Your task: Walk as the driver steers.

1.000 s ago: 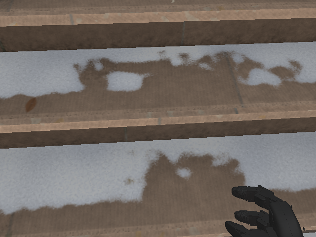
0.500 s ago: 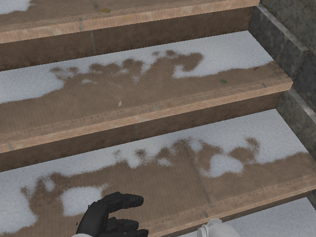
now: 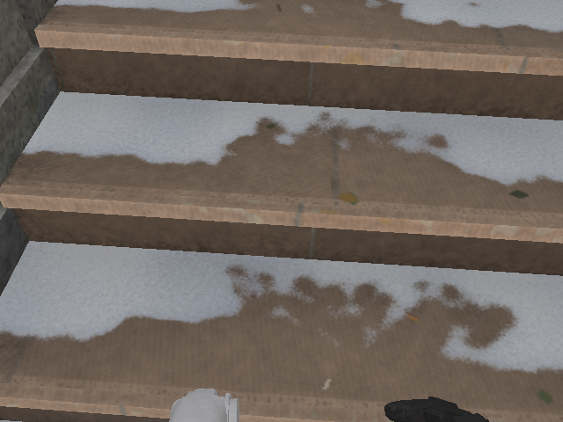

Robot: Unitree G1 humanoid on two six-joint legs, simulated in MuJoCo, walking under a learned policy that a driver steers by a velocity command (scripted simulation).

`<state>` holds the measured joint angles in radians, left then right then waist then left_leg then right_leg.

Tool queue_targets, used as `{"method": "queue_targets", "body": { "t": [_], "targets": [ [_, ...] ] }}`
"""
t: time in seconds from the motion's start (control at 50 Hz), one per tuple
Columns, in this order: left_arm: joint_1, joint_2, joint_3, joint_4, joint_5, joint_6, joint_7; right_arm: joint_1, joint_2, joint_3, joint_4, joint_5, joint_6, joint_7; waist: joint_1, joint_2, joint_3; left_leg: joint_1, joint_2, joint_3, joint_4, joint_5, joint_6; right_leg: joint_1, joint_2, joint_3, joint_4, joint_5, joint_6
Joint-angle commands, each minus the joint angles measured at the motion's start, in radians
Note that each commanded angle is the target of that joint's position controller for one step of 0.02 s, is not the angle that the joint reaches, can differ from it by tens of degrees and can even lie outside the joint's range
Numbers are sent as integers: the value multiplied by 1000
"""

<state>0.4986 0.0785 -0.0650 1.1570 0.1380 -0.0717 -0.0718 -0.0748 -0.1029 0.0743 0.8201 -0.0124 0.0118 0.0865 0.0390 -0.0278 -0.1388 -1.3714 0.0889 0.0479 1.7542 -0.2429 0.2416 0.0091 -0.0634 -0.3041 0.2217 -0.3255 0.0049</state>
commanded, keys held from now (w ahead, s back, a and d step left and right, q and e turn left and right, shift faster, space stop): w+q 0.28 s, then w+e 0.72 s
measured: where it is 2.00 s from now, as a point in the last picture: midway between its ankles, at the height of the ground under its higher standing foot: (358, 42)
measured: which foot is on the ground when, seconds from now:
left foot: up 0.00-0.04, down 0.06-0.64, up 0.66-1.00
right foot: down 0.00-0.10, up 0.12-0.58, down 0.60-1.00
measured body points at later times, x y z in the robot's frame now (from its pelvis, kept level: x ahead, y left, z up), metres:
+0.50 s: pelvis +0.30 +0.04 +0.16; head +0.28 +0.03 +0.61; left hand +0.45 +0.26 +0.06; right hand +0.24 -0.15 +0.00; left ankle +0.19 +0.11 -0.57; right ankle +0.48 -0.05 -0.30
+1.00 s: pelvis +0.58 +0.02 +0.33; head +0.56 +0.01 +0.78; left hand +0.48 +0.20 +0.17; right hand +0.74 -0.18 +0.21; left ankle +0.70 +0.17 -0.08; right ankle +0.52 -0.03 -0.40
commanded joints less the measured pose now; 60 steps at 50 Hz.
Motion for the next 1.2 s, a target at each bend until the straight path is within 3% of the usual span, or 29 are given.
{"method": "queue_targets", "body": {
  "t": [0.02, 0.06, 0.08, 0.1, 0.14, 0.16, 0.22, 0.26, 0.32, 0.34, 0.42, 0.46, 0.5, 0.54, 0.58, 0.6, 0.62, 0.64, 0.68, 0.7, 0.74, 0.8, 0.88, 1.0, 1.08, 1.12, 1.14, 1.16, 1.2],
  "targets": [
    [-20, 226, 38, -67, -55, -58, -16, -209, -72, -22, -146, -2, 30, 21, -94, -80, 102, 481, -95, 163, -284, -133, -54, -275, -235, 4, -145, 1167, -250],
    [-14, 352, 76, -72, -76, -74, -20, 43, -104, -44, -82, 12, 16, 24, -182, -149, 42, 628, -214, 174, -632, -36, -66, 11, -275, 2, 68, 1671, -254],
    [25, 325, 75, -55, -48, -71, -29, 156, -172, -81, -44, 15, 7, 3, -173, -155, -59, 866, -246, 104, -621, 57, -29, -66, -261, -1, 252, 1693, -228],
    [106, 225, 62, -62, -2, -71, -32, 299, -204, -87, 2, 21, -6, -17, -155, -42, -233, 1267, -167, -186, -649, 266, 71, -380, -185, 79, 528, 1320, -168],
    [-86, 211, 89, -126, -64, -30, -60, 649, -314, -138, 137, -46, -6, -37, -256, 142, -193, 1385, 9, -819, -1263, -265, 90, -787, 56, 371, 1194, 294, -77],
    [-116, 158, 89, -125, -86, -24, -53, 598, -333, -156, 157, -24, -41, -54, -210, 156, -97, 1261, 27, -827, -1299, -365, 21, -902, 66, 513, 1438, 373, -86],
    [-265, 80, 63, -216, -75, -34, 4, 376, -133, -94, 203, -15, -80, -40, -40, 77, 7, 979, 3, -701, -1265, -143, 31, -1077, 114, 578, 1838, 394, -165],
    [-276, 98, 52, -238, -73, 7, 4, 280, -42, -50, 224, -51, -69, -27, 43, -35, -13, 920, -19, -520, -1289, -45, 27, -1181, 72, 528, 1822, 417, -212],
    [-274, 128, 51, -240, -94, 26, 30, 248, -70, -57, 187, -43, -111, -18, 85, 27, 7, 776, -83, -283, -1329, 104, -27, -1149, -2, 383, 1747, 332, -157],
    [-281, 109, 39, -228, -111, 21, 25, 384, -76, -57, 226, -73, -116, -19, 32, 115, 5, 856, -71, -305, -1331, 128, -13, -1242, 23, 350, 1977, 236, -147],
    [-543, 111, 15, -367, -97, 30, 35, 635, -75, -37, 338, -133, -112, -26, -42, 31, 77, 1127, 43, -359, -1346, 101, -19, -1546, -19, 402, 1895, 181, -219],
    [-645, 138, 21, -427, -96, 50, 48, 673, -105, -37, 330, -118, -131, -13, -70, 45, 99, 1149, 61, -318, -1426, 109, -3, -1492, -57, 330, 1620, 259, -173],
    [-860, 126, 12, -513, -81, 104, 37, 595, -121, -31, 266, -58, -120, 19, -96, 83, 148, 924, 141, -300, -1663, 93, 42, -1188, -70, 225, 1346, 73, -137],
    [-724, 46, -6, -493, -86, 112, -4, 504, -194, -38, 226, -28, -127, 23, -1, 182, 124, 819, 155, -187, -1679, 638, 63, -804, 17, 133, 1313, 114, -123],
    [-652, 122, 25, -483, -96, 97, -32, 567, -292, -69, 227, 3, -139, 20, 15, 180, 74, 1212, 151, -101, -1506, 1337, 62, -844, 125, 47, 1049, -90, -120],
    [-574, 154, 41, -457, -105, 77, -33, 592, -317, -83, 249, -30, -142, 28, 17, 216, 33, 1339, 150, -66, -1392, 1560, 38, -772, 143, 77, 949, -69, -150],
    [-437, 206, 61, -405, -98, 69, -21, 661, -256, -84, 251, -71, -140, 39, -17, 123, -125, 1263, 91, -36, -1197, 1537, -17, -514, 132, 225, 948, 229, -216],
    [-303, 236, 76, -357, -114, 72, -14, 726, -200, -78, 261, -104, -129, 56, 15, 11, -234, 959, 19, -106, -1018, 1283, -41, -197, 81, 531, 751, 11, -302],
    [50, 313, 108, -253, -56, 59, 41, 455, -168, -100, 208, -66, -91, 69, 183, -245, -116, 490, -183, -281, -259, 245, -111, -78, -81, 1196, 189, -566, -345],
    [29, 304, 112, -217, -64, 30, 61, 429, -170, -107, 198, -21, -96, 44, 136, -183, -3, 392, -162, -345, -27, 303, -111, -203, -89, 1198, 183, -577, -292],
    [-192, 188, 96, -187, -79, 5, 56, 321, -129, -82, 157, -27, -108, -3, -5, 61, 66, 323, -136, -343, 98, 364, -73, -418, -71, 988, 233, -364, -234],
    [-288, 95, 65, -128, -64, 1, 28, 312, -118, -61, 112, -40, -70, -12, -115, 64, 33, 201, -111, -308, 244, 376, -24, -483, -26, 741, 218, 8, -164],
    [-204, 106, 57, -104, -43, -38, 14, 253, -126, -51, 102, -33, -79, -7, -122, 32, 58, 163, -36, -135, 241, 335, -45, -572, 63, 510, 195, 135, -122],
    [167, 91, 26, 30, -2, -30, -4, -107, -81, -2, -79, -47, -72, -52, 29, 2, 105, -196, -13, -55, 188, 126, -86, -197, -29, 736, 151, 68, -251],
    [4, 127, 25, -99, -86, -40, -38, -237, -37, 0, -165, -61, -25, -50, 0, -90, 187, 298, -14, 98, -253, -56, -184, -466, -119, 725, -72, 469, -327],
    [-13, 196, 37, -113, -102, -64, -40, -142, -35, -11, -169, -51, -3, -30, -84, -137, 101, 612, -91, 151, -325, 3, -208, -432, -148, 629, -4, 1128, -330],
    [12, 261, 66, -114, -130, -71, -40, -156, -110, -36, -182, -39, -8, -21, -87, -160, 76, 644, -166, 188, -506, -81, -199, -295, -150, 630, 34, 1464, -331],
    [39, 288, 89, -86, -108, -69, -50, -103, -158, -55, -181, -12, -26, -34, -90, -195, 30, 718, -185, 132, -622, -105, -165, -185, -145, 604, 152, 1700, -302],
    [137, 131, 86, -73, -38, -68, -73, 319, -197, -77, -51, -5, -44, -44, -138, 132, -332, 1379, 32, -423, -887, -134, 74, -538, 0, 590, 657, 1354, -217]
  ]
}}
